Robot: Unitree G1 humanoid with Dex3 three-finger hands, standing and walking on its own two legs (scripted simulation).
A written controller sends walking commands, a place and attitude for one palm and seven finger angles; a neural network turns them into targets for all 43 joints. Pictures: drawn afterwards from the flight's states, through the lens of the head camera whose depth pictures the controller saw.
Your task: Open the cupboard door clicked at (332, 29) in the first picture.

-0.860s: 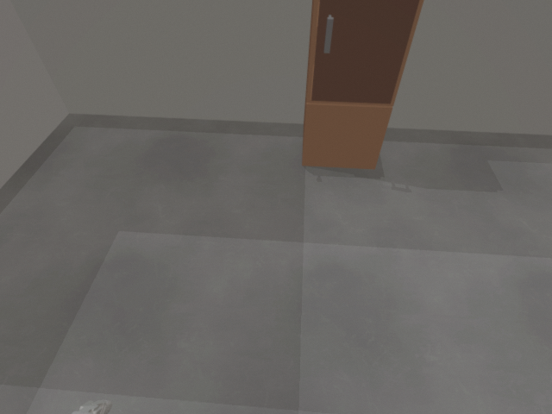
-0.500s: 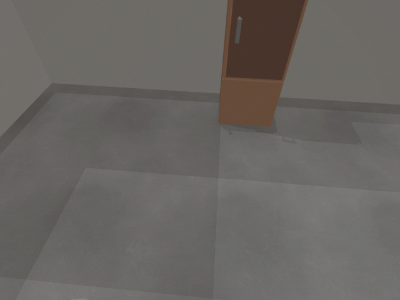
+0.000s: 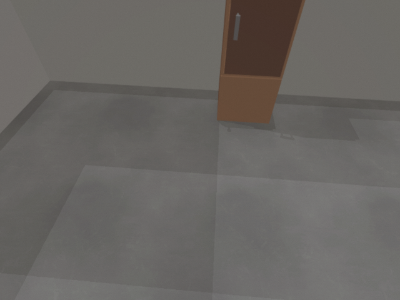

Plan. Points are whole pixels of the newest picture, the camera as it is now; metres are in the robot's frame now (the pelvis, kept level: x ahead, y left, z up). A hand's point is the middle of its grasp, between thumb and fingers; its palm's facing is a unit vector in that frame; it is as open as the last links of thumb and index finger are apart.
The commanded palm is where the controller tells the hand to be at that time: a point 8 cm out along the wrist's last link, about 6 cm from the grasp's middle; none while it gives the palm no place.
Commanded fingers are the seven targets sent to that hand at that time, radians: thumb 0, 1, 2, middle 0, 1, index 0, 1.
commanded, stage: look at it before walking up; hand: left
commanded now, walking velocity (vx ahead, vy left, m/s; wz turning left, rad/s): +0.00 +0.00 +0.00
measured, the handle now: (236, 26) +1.48 -0.12 -0.04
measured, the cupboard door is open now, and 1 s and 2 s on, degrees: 0 0 0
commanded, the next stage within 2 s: walk to a spot facing it in 0.58 s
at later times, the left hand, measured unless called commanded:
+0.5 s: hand out of the picture +0.08 +0.25 -0.16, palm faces -0.03 -0.94 -0.33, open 7.3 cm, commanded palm none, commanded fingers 0.00 0.90 0.90 -0.20 -0.30 -0.20 -0.30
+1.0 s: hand out of the picture +0.07 +0.19 -0.18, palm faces -0.12 -0.97 -0.23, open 7.3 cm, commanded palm none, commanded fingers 0.00 0.90 0.90 -0.20 -0.30 -0.20 -0.30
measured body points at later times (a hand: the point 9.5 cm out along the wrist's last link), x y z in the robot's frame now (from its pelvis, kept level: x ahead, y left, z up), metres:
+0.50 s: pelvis +0.01 +0.01 +0.00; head +0.01 +0.01 +0.45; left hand +0.08 +0.30 -0.13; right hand +0.08 -0.29 -0.13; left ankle +0.00 +0.13 -0.74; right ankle +0.00 -0.11 -0.74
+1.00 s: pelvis +0.05 -0.01 -0.02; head +0.06 -0.03 +0.43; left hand +0.08 +0.24 -0.16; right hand +0.05 -0.27 -0.17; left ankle +0.00 +0.13 -0.74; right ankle +0.03 -0.11 -0.74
